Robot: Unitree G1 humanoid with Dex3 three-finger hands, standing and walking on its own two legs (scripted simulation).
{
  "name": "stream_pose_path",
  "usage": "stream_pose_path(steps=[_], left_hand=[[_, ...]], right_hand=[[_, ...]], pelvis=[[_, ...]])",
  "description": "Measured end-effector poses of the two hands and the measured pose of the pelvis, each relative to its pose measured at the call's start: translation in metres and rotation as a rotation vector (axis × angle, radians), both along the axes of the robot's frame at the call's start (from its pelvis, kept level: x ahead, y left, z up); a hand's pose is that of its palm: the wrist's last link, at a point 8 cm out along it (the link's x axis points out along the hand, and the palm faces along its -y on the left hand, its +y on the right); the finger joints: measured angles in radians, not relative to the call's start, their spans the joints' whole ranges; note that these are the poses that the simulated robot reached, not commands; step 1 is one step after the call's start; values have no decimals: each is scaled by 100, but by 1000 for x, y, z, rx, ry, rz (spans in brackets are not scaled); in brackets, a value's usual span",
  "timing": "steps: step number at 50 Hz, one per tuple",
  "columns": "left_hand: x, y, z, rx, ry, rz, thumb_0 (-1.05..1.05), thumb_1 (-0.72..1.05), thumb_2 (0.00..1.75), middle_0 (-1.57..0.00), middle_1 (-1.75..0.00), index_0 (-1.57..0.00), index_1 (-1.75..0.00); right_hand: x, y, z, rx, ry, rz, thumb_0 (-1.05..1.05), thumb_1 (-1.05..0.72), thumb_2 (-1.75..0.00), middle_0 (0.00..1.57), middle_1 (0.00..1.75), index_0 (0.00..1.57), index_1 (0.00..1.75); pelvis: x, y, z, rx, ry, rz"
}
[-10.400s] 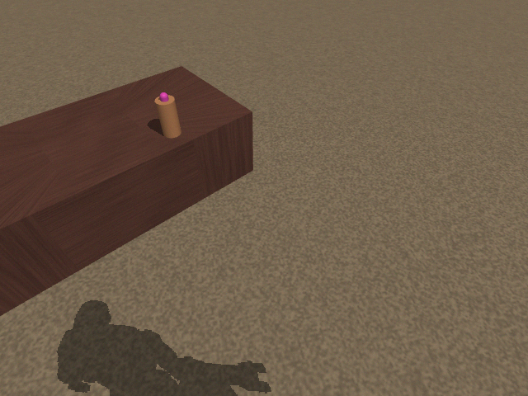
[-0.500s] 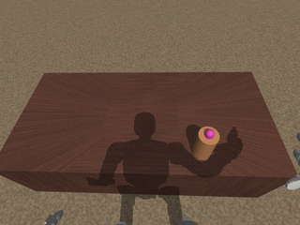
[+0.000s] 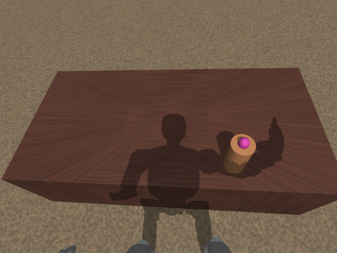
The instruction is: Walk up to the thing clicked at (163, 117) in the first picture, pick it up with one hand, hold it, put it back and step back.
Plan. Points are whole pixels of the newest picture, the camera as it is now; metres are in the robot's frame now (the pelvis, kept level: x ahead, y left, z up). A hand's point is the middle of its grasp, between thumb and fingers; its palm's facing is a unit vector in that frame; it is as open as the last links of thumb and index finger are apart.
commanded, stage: approach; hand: right
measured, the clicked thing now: (238, 153) +0.47 -0.20 -0.23
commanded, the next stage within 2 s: close in in 0.70 s
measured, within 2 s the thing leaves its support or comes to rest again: neither
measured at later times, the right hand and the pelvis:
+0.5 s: hand (308, 153) +0.40 -0.34 -0.08, palm faces +0.10 +0.99 +0.00, open 17.7 cm; pelvis -0.02 +0.00 -0.11, yaw +3 degrees
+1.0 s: hand (256, 169) +0.43 -0.27 -0.27, palm faces +0.09 +1.00 +0.01, open 17.2 cm; pelvis -0.08 +0.00 -0.29, yaw +6 degrees
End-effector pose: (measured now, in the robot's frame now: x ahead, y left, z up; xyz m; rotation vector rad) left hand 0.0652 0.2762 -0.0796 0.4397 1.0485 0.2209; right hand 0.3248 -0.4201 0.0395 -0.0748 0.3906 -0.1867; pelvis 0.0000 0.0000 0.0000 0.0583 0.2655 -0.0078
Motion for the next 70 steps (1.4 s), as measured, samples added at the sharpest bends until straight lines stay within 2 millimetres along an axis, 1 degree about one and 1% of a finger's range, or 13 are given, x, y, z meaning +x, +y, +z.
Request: stream_pose_path(steps=[11, 14, 17, 22, 30, 38, 41, 45, 49, 52, 57, 64, 70], left_hand=[[-1, 0, -1, 6, 31, -6, 1, 90, 91, -20, -30, -20, -31], [0, 1, -10, 10, 39, -25, 1, 90, 91, -21, -30, -19, -31], [2, 4, -26, 16, 46, -51, 1, 89, 91, -21, -30, -19, -31], [8, 5, -69, 34, 45, -86, 1, 88, 91, -20, -30, -19, -31], [9, -5, -159, 35, 55, -118, 1, 90, 90, -19, -30, -18, -30], [-27, -10, -247, -31, 173, -87, 1, 91, 90, -19, -30, -19, -30], [-43, -10, -270, -61, 210, -59, 1, 92, 90, -19, -30, -19, -30], [-61, -7, -291, -78, 228, -22, 1, 91, 90, -20, -30, -19, -30], [-71, -2, -303, -75, 230, 11, 1, 91, 90, -20, -30, -19, -30], [-75, 3, -306, -67, 229, 33, 1, 91, 89, -20, -30, -19, -30], [-73, 9, -299, -59, 211, 56, 1, 92, 89, -19, -30, -20, -29], [-68, 16, -287, -60, 196, 76, 1, 92, 89, -19, -30, -19, -29], [-63, 18, -288, -73, 211, 72, 1, 92, 89, -20, -30, -20, -30]], right_hand=[[15, -8, 0, 14, -62, -4, -1, 57, -6, 4, 5, 4, 6], [20, -8, -10, 18, -101, 1, -1, 58, -6, 3, 5, 4, 6], [26, -4, -30, 21, -171, 14, -1, 59, -7, 3, 5, 4, 6], [42, 13, -80, 35, -334, 66, -1, 60, -7, 3, 5, 4, 6], [73, 36, -174, 93, -472, 77, -1, 59, -4, 5, 4, 5, 5], [88, 53, -249, 72, -397, 74, -1, 54, -2, 6, 3, 6, 4], [87, 65, -270, 63, -360, 91, -1, 52, -2, 7, 3, 6, 4], [82, 83, -294, 69, -361, 94, -1, 50, -2, 7, 3, 6, 3], [78, 98, -306, 65, -385, 89, -1, 48, -1, 7, 2, 6, 3], [77, 111, -304, 54, -401, 100, -1, 45, -1, 8, 2, 6, 3], [83, 129, -293, 59, -391, 98, -1, 42, -1, 8, 2, 6, 2], [98, 141, -272, 61, -390, 64, -1, 38, -1, 9, 1, 7, 2], [102, 151, -282, 55, -364, 76, -1, 34, -1, 9, 1, 7, 2]], pelvis=[[4, -2, -5, 5, 31, 4], [2, -2, -14, 6, 63, 8], [-3, -3, -33, 9, 108, 12], [-13, -4, -80, 17, 197, 25], [-34, -1, -164, 42, 291, 45], [-54, 0, -232, 53, 331, 62], [-60, 0, -249, 52, 335, 68], [-67, 1, -271, 51, 333, 77], [-74, 3, -286, 48, 319, 79], [-77, 3, -290, 47, 311, 76], [-78, 4, -283, 40, 314, 73], [-72, 7, -270, 26, 330, 78], [-67, 8, -268, 17, 341, 76]])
